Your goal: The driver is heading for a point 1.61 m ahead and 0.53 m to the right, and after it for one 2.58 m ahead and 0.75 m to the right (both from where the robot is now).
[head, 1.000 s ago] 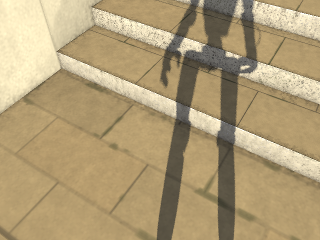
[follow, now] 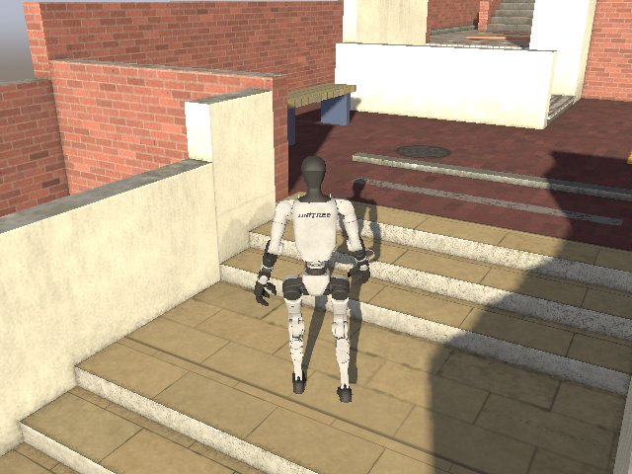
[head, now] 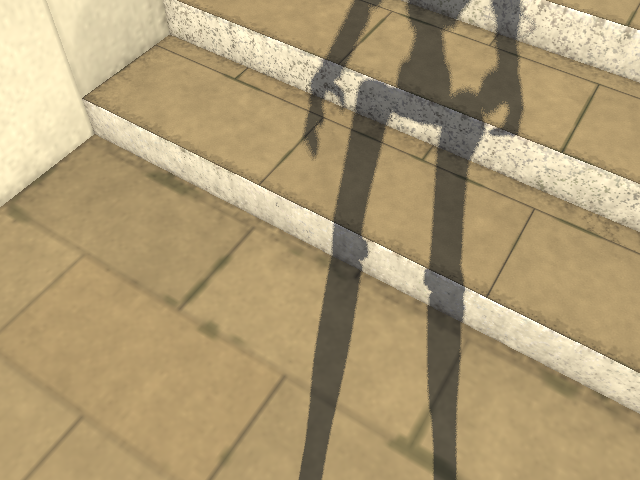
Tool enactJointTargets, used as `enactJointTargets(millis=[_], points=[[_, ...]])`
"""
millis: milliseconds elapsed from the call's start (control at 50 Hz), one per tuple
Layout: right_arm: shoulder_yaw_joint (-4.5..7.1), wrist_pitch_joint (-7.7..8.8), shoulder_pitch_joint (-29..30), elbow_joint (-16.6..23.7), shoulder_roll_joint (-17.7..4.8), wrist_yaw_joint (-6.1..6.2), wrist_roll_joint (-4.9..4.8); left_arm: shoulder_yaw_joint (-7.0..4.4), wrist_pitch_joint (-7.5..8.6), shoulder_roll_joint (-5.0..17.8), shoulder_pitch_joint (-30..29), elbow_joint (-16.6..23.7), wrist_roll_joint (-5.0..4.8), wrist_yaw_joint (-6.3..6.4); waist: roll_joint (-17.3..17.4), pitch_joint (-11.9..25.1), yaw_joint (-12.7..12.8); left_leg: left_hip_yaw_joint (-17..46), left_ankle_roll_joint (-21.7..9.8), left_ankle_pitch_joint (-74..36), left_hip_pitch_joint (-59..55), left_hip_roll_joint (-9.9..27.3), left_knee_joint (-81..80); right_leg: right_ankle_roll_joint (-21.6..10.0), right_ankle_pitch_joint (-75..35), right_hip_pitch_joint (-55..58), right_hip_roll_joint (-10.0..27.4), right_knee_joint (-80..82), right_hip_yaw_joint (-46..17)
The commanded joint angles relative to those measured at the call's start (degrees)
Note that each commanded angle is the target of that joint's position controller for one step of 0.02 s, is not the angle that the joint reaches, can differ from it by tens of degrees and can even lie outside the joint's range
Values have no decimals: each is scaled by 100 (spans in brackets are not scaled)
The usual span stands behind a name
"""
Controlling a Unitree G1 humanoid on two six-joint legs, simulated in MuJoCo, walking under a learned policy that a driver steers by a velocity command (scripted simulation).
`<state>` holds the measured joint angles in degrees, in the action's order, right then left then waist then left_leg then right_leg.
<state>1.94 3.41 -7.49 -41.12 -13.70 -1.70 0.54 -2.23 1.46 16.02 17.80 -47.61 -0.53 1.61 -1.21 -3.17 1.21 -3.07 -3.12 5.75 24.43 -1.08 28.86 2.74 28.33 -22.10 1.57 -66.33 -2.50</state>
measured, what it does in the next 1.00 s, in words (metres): walks ahead: right foot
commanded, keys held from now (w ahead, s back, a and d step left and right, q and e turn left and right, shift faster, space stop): no key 0.48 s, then w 0.52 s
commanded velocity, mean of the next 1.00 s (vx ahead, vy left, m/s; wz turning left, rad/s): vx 0.18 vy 0.00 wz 0.00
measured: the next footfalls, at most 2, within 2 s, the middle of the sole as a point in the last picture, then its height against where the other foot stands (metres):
right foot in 0.20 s outside the picture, level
right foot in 1.16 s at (395, 443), level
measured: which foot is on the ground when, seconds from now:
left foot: down 0.00-1.00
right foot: up 0.00-0.18, down 0.20-0.72, up 0.74-1.00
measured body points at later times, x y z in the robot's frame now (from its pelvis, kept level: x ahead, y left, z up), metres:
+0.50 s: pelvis +0.08 -0.02 +0.01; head +0.09 -0.03 +0.46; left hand +0.17 +0.22 -0.12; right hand +0.17 -0.27 -0.13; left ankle +0.10 +0.09 -0.73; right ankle +0.08 -0.14 -0.73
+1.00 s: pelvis +0.24 +0.00 +0.02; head +0.26 +0.02 +0.47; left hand +0.43 +0.25 -0.09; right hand +0.18 -0.24 -0.12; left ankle +0.13 +0.09 -0.73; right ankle +0.38 -0.15 -0.67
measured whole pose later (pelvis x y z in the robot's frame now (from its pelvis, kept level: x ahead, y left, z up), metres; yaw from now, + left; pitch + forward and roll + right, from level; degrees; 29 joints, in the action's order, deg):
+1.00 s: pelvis +0.24 +0.00 +0.02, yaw +1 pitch +2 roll +0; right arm 1.3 4.3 -24.5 -60.7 -11.4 0.3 -0.1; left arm -3.0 4.7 14.8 4.2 -47.4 -1.2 -0.9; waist -1.7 -0.5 -4.4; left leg -2.1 -2.9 15.9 -3.0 -2.2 11.2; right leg -0.2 4.0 -37.1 5.2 -44.7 1.1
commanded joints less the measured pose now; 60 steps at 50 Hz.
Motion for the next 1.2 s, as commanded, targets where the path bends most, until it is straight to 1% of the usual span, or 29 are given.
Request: enactJointTargets(millis=[20,60,120,180,200,220,240,260,280,360,440,480,520,560,620,660,700,720,740,760,780,820,860,960,1060,1120,1160,1180,1200], points=[[142,88,279,202,-545,-9,123,-76,-175,223,715,149,73,97,724,768,228,1139,-984,-1028,-208,1257,-1501,16,-446,253,356,558,-2],[140,118,271,70,-542,17,150,-24,-201,103,632,181,122,139,818,811,225,903,-1084,-1100,-78,1194,-1503,22,-470,562,334,1459,48],[185,10,178,-81,-704,90,70,-29,-231,232,333,236,125,119,793,898,68,1065,-1099,459,-119,1291,-1584,-38,-1113,891,295,2398,109],[86,-109,209,-220,-476,150,-13,-66,-245,271,252,214,207,75,616,572,182,1038,-606,2315,353,1019,-1477,-249,-1644,1545,126,3362,254],[24,-122,34,-337,-311,155,-5,-65,-234,330,195,287,259,83,433,366,170,962,-288,2697,428,825,-1314,-376,-1792,1555,328,3837,-7],[28,-123,-175,-393,-319,161,22,-107,-220,648,48,411,245,122,-69,128,-63,710,6,2608,316,467,-837,-539,-1635,1182,751,4300,-488],[49,-148,-456,-463,-230,208,-19,-136,-195,719,-320,338,195,113,-1060,52,-417,210,202,1736,-520,128,-550,-708,-91,72,729,4653,-602],[74,-176,-306,-520,-398,262,28,-49,-124,341,-532,407,200,80,-1048,-59,-333,191,275,1197,-1063,117,-270,-626,524,-373,561,4942,-566],[100,-202,-269,-550,-431,294,29,9,-59,166,-600,355,230,61,-1004,-42,-354,222,246,902,-1275,160,-223,-495,465,-472,516,4976,-509],[107,-219,-337,-832,-425,292,8,-12,92,262,-273,153,123,41,-175,235,-184,404,59,432,-1139,328,-397,-315,-1273,395,278,4336,-137],[111,-205,-262,-1058,-398,274,-40,-11,77,243,-190,26,107,59,65,534,-103,392,96,-319,-1291,356,-310,-401,-2360,872,231,4090,-28],[118,-235,-252,-1174,-411,290,-50,-18,55,248,-224,-42,96,61,137,543,-108,381,110,-494,-1375,358,-279,-411,-2554,928,207,4082,4],[143,-286,-428,-1365,-420,309,-101,-67,3,323,-62,-194,38,65,52,564,-104,115,61,920,-1306,115,-75,-557,-1176,935,108,4163,48],[166,-270,-318,-1367,-423,306,-138,-126,-8,440,3,-221,-23,61,-189,-18,-37,27,-18,2411,-530,7,228,-908,752,693,404,4530,-473],[116,13,85,-1169,-232,206,-181,-255,166,781,336,-355,-102,45,-834,-552,89,43,-154,1915,544,91,1155,-1615,1298,1066,1594,5351,-2192],[129,162,-43,-1220,-295,116,-212,-258,242,706,48,-310,-92,23,-759,-453,-109,153,-318,1926,261,232,788,-1559,355,1080,1632,5175,-2019],[223,185,-1024,-1683,-440,93,-217,-236,217,605,-549,-160,-114,-34,-470,-89,-618,132,-359,1141,-1681,99,-129,-1108,-456,138,1002,4590,-1010],[347,181,-1655,-1880,-825,126,-195,-150,250,313,-924,33,-108,-54,361,-24,-853,1282,-609,1563,-2436,737,-723,-669,-1052,-667,328,3278,-88],[518,195,-2272,-1996,-1475,105,-211,-102,353,99,-950,227,-79,-37,1806,217,-984,3386,-1305,1448,-3474,1853,-1503,-284,-716,-1803,-370,1413,591],[368,250,-2207,-1931,-1072,96,-94,-152,438,315,-1000,231,-124,-42,1378,228,-927,4082,-1573,934,-3700,2281,-1660,-304,312,-2536,-292,196,-9],[268,307,-1904,-1839,-766,97,-63,-167,492,358,-832,160,-212,-98,854,87,-688,3566,-1432,539,-3700,2196,-1514,-462,8,-2856,-27,-349,-270],[196,318,-1485,-1699,-653,67,-106,-178,512,331,-832,86,-147,-147,378,-17,-444,2531,-1063,-190,-3501,1870,-1587,-597,-951,-3051,356,-235,-164],[93,230,-1544,-1741,-421,78,-91,-201,466,254,-915,101,-70,-207,522,29,-370,1713,-795,-1021,-3150,1498,-1740,-527,-1481,-2598,510,222,60],[95,133,-1545,-1675,-750,252,-51,-27,395,-116,-1928,470,-46,-266,507,-288,-497,805,-726,-1215,-2137,1072,-2240,-243,-2586,-1764,284,2311,523],[167,152,-1896,-1831,-885,268,-164,-23,414,136,-2559,701,-123,-359,624,-470,-538,709,-697,-1108,-2530,1410,-2318,-460,-3072,-1326,140,3504,435],[253,97,-1723,-1787,-1042,263,-136,-150,454,466,-2142,627,-103,-385,727,-17,-128,563,-521,-3095,-3049,1545,-1499,-772,-2698,-528,-102,3628,517],[242,9,-1581,-1708,-991,246,-69,-377,413,840,-546,133,-122,-315,758,944,653,303,-281,-4110,-2604,1194,387,-1073,-2491,1535,-330,3634,655],[149,6,-1617,-1554,-760,240,34,-473,378,1205,493,-94,-50,-245,70,1703,926,168,-135,-2215,-1158,856,2243,-1423,-2166,3365,781,3483,-659],[-86,124,-2360,-1551,139,150,-54,-476,386,1403,689,-225,31,-313,-1566,2556,374,502,151,2362,818,-280,4178,-2339,-360,4826,2069,4482,-3660]])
